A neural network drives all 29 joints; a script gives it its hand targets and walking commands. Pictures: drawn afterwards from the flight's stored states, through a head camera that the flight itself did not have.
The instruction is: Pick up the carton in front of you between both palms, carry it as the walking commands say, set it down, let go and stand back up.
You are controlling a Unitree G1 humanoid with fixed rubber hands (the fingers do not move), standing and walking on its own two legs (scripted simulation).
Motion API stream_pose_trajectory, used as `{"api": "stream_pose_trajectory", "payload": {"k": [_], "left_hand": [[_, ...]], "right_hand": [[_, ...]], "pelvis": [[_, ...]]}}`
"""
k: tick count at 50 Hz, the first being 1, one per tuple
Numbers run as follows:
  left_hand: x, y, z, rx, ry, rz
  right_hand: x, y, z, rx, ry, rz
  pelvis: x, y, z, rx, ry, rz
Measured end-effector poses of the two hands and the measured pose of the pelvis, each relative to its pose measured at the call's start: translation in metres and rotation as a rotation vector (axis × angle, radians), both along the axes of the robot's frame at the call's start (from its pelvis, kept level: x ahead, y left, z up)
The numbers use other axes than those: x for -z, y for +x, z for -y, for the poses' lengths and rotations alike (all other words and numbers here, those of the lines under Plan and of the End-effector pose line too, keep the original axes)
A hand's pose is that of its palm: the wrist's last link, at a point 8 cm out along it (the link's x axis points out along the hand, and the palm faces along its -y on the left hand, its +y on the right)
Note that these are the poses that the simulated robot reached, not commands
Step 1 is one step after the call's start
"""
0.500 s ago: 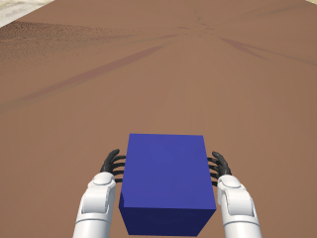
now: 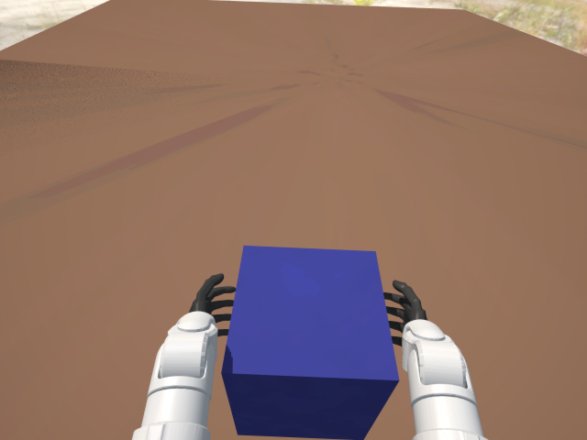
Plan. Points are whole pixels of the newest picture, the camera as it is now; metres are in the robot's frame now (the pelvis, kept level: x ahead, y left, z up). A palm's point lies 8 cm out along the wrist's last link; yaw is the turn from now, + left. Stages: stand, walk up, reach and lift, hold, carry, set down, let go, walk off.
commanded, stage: hold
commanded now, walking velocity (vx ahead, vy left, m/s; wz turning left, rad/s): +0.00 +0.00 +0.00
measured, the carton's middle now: (305, 345) +0.31 +0.00 -0.05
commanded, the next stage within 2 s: set down in 0.22 s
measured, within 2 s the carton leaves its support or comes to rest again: neither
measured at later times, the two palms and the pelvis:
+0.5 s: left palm (217, 314) +0.32 +0.14 +0.01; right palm (409, 318) +0.33 -0.16 +0.02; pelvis +0.01 -0.02 -0.01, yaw +1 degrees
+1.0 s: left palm (227, 345) +0.38 +0.15 -0.18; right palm (373, 352) +0.38 -0.15 -0.18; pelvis -0.03 -0.02 -0.11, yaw +1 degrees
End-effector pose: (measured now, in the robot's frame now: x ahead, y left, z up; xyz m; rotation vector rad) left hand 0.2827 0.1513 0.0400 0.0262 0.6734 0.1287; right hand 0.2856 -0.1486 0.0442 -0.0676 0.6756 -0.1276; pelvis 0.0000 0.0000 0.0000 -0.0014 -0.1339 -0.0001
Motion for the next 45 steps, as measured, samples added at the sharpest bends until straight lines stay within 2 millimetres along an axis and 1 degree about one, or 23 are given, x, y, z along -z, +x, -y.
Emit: {"api": "stream_pose_trajectory", "payload": {"k": [8,17,21,25,28,30,33,36,41,43,45], "left_hand": [[-0.001,0.008,0.002,0.002,0.002,-0.003],[0.001,0.015,0.012,-0.003,0.007,-0.013],[0.009,0.022,0.015,-0.023,0.001,-0.032],[0.025,0.035,0.013,-0.046,0.004,-0.051],[0.043,0.047,0.009,-0.045,0.005,-0.055],[0.058,0.053,0.006,-0.04,0.011,-0.055],[0.087,0.059,0.003,-0.033,0.02,-0.054],[0.122,0.063,0.0,-0.029,0.02,-0.051],[0.177,0.071,0.0,-0.026,0.001,-0.034],[0.193,0.076,0.0,-0.025,-0.01,-0.02],[0.205,0.083,0.001,-0.029,-0.019,-0.003]], "right_hand": [[0.0,0.006,0.002,0.006,0.001,-0.003],[0.003,0.016,0.011,0.005,0.002,-0.013],[0.01,0.026,0.012,0.009,0.01,-0.033],[0.024,0.04,0.009,0.017,0.016,-0.052],[0.042,0.051,0.005,0.016,0.01,-0.056],[0.057,0.057,0.002,0.013,0.006,-0.056],[0.087,0.062,-0.001,0.011,0.002,-0.054],[0.122,0.065,-0.003,0.014,0.003,-0.052],[0.176,0.068,-0.004,0.036,0.016,-0.034],[0.192,0.072,-0.003,0.047,0.026,-0.02],[0.203,0.078,-0.002,0.056,0.035,-0.003]], "pelvis": [[-0.001,0.007,0.001,0.001,0.002,-0.009],[-0.002,0.013,0.012,-0.005,0.006,-0.021],[0.001,0.012,0.019,-0.011,0.006,-0.035],[0.006,0.007,0.025,-0.02,0.005,-0.075],[0.011,0.001,0.028,-0.027,0.0,-0.129],[0.015,-0.003,0.03,-0.031,-0.004,-0.178],[0.022,-0.01,0.031,-0.035,-0.012,-0.262],[0.032,-0.017,0.031,-0.035,-0.019,-0.36],[0.055,-0.026,0.027,-0.03,-0.027,-0.533],[0.067,-0.028,0.025,-0.026,-0.029,-0.594],[0.079,-0.03,0.022,-0.023,-0.03,-0.647]]}}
